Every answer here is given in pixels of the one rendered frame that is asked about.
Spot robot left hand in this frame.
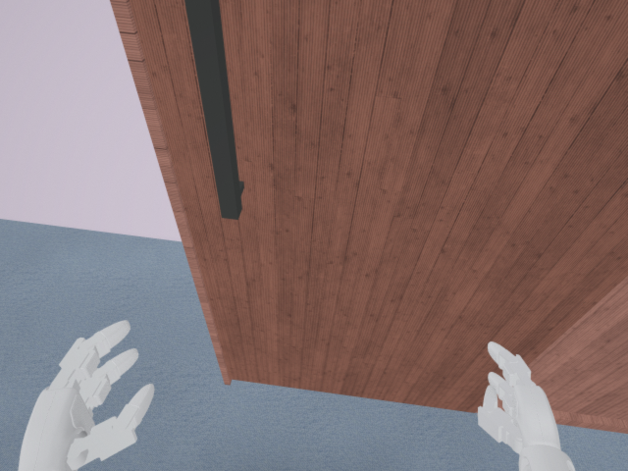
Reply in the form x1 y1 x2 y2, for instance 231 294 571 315
18 320 155 471

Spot right robot forearm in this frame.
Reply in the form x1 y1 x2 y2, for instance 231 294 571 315
519 445 575 471

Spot robot right hand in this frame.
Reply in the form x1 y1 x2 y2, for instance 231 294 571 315
478 341 561 455

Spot handle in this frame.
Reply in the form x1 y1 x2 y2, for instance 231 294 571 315
184 0 244 220

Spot wardrobe door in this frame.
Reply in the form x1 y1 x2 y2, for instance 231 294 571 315
497 276 628 420
130 0 628 413

